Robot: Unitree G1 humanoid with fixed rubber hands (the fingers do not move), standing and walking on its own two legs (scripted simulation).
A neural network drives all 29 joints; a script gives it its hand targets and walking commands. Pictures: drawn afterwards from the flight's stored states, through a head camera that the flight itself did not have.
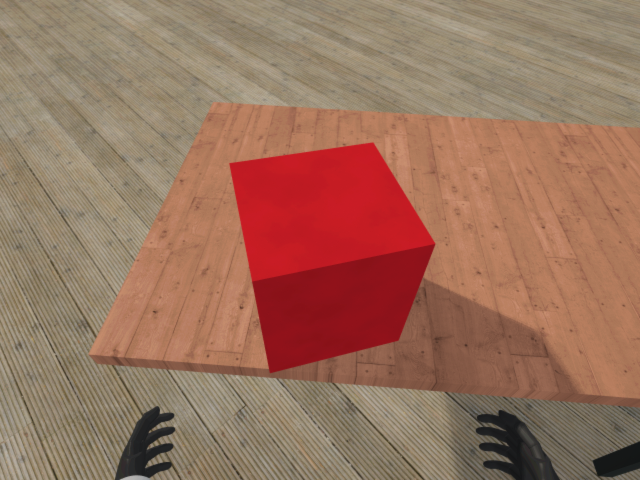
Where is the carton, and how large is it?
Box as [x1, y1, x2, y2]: [229, 142, 434, 372]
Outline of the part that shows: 372,142 229,163 270,372 398,340 434,246 434,242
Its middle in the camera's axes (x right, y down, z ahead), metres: +0.00 +0.02 +0.60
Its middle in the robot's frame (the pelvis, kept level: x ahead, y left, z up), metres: +0.43 +0.02 +0.00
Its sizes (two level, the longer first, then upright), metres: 0.219 0.212 0.250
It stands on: a table, 0.65 m high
